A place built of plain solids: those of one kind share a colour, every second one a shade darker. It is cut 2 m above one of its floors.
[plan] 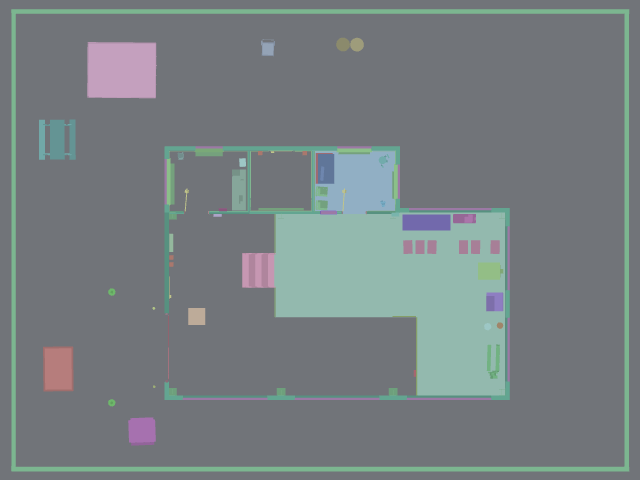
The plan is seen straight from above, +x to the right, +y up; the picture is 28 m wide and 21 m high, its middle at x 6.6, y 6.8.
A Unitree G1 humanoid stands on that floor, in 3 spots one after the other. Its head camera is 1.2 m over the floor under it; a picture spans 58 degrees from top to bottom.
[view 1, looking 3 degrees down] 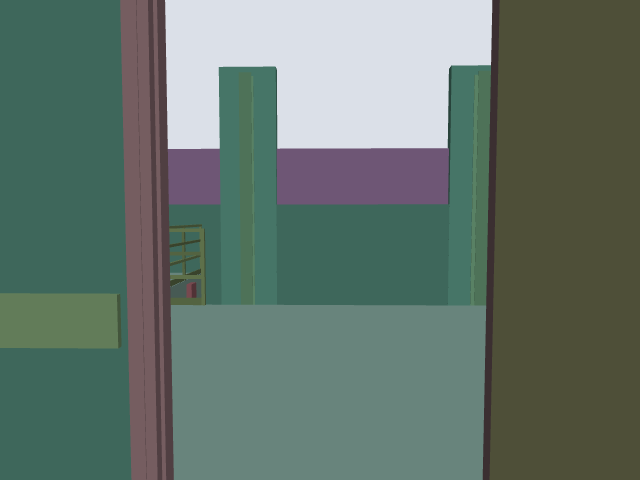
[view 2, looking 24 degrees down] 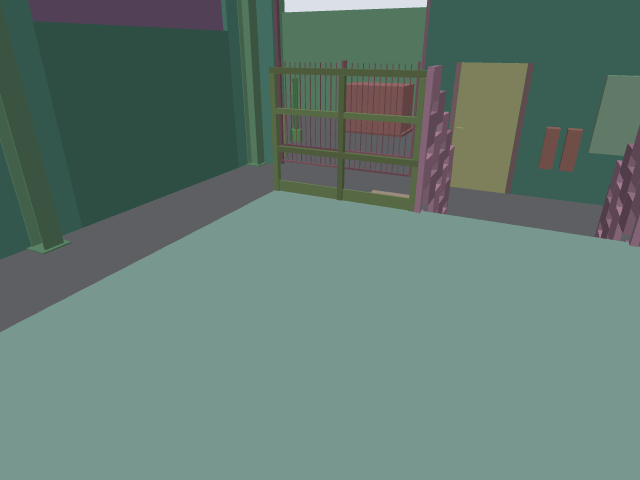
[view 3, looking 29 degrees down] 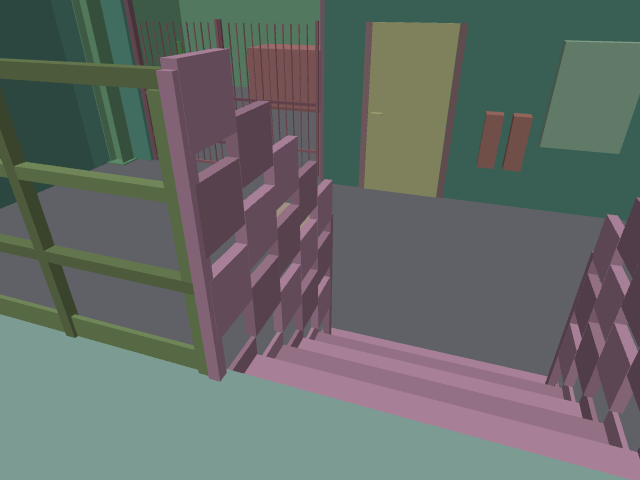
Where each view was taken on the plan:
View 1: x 8.10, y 9.30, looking -89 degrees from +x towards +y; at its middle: wall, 9.32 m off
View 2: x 7.90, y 5.47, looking -154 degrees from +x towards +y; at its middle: raised_floor_bank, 2.95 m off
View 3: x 5.60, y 5.47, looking -161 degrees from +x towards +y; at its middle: door_landing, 2.57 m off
